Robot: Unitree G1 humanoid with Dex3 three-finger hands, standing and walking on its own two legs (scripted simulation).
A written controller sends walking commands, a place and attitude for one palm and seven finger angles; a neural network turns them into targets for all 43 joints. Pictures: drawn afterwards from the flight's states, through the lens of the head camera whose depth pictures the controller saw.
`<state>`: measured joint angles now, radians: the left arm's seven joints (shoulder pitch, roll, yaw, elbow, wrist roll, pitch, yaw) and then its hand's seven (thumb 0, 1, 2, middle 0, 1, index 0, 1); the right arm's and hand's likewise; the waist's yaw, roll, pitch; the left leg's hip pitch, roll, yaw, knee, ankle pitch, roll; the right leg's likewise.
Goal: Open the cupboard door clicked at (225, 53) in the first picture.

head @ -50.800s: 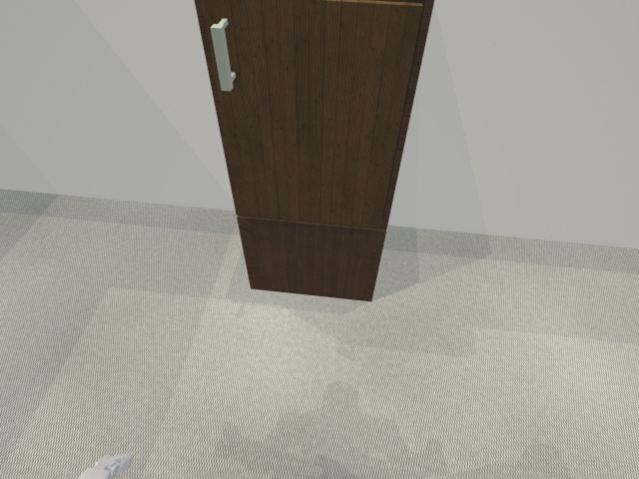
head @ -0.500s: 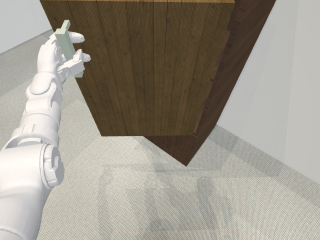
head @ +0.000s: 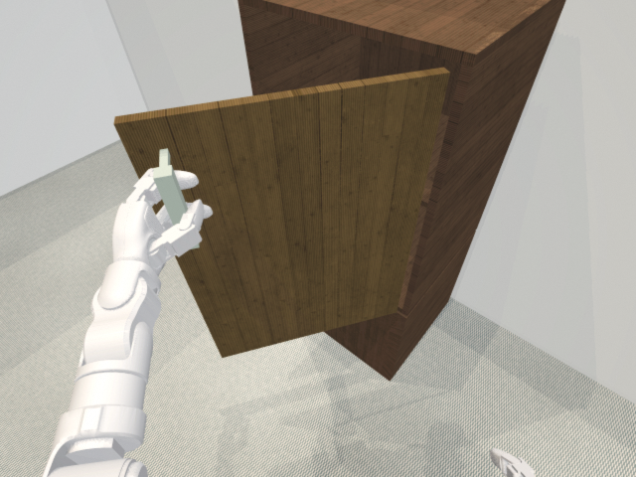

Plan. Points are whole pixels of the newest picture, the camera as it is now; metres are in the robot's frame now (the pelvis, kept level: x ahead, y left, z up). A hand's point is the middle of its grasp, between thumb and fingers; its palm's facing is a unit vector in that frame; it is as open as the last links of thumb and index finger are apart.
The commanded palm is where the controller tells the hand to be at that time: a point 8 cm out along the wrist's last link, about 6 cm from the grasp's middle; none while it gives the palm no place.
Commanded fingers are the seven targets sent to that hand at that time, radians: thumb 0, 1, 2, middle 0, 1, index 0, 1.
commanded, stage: pull the door open along its arc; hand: left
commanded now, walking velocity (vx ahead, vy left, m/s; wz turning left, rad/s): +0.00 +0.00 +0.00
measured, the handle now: (178, 200) +0.43 +0.19 +0.15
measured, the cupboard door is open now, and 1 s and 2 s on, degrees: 56 76 74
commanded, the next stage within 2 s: open thumb and fingers to let go in 0.42 s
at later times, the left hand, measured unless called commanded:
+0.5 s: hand (242, 297) +0.27 +0.08 +0.15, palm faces +0.40 -0.92 +0.01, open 6.0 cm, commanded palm +0.23 +0.13 +0.14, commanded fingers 0.00 0.90 0.90 -0.40 -1.35 -0.40 -1.35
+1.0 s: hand (243, 302) +0.27 +0.08 +0.15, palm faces +0.37 -0.93 +0.02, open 11.9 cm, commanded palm +0.23 +0.13 +0.14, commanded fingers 0.00 -0.50 0.30 -0.28 -1.05 -0.28 -1.05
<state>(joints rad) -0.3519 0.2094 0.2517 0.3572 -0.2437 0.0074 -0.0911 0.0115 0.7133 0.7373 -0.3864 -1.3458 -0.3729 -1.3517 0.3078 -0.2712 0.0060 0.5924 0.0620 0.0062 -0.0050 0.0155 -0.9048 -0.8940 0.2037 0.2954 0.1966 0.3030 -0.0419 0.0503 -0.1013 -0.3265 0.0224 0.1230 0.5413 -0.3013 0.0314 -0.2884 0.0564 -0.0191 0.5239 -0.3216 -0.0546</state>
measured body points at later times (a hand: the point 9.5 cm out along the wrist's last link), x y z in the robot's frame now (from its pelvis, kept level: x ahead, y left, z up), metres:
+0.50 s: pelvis -0.01 -0.04 +0.00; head -0.05 -0.08 +0.45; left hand +0.25 +0.13 +0.15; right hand +0.20 -0.23 -0.09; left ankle -0.02 +0.10 -0.73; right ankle -0.04 -0.08 -0.73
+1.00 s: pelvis -0.02 -0.03 +0.00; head -0.06 -0.07 +0.45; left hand +0.24 +0.13 +0.15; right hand +0.18 -0.24 -0.09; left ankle -0.02 +0.10 -0.73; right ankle -0.04 -0.08 -0.73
